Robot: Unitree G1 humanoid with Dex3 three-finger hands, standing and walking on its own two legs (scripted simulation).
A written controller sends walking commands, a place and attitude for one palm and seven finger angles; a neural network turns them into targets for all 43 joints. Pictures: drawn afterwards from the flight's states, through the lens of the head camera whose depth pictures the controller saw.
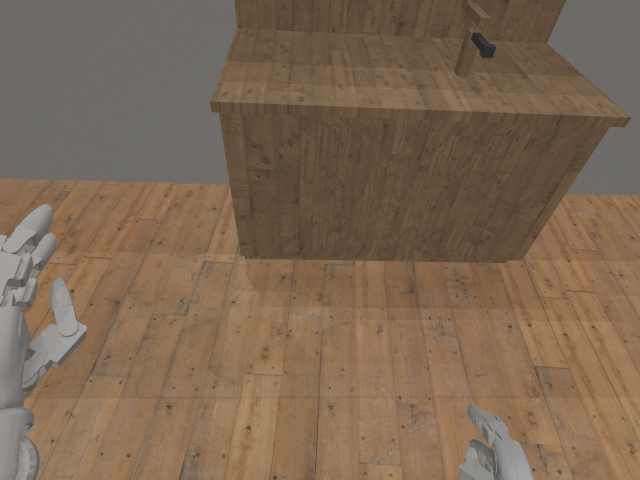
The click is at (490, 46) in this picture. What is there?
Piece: tap's lever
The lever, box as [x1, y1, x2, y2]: [480, 43, 495, 57]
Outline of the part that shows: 483,43 480,55 482,57 491,57 495,46 493,44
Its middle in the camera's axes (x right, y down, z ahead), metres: +0.45 -0.50 +1.04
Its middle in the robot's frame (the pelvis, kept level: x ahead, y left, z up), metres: +1.14 -0.38 +0.10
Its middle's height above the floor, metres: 0.87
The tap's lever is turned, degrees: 0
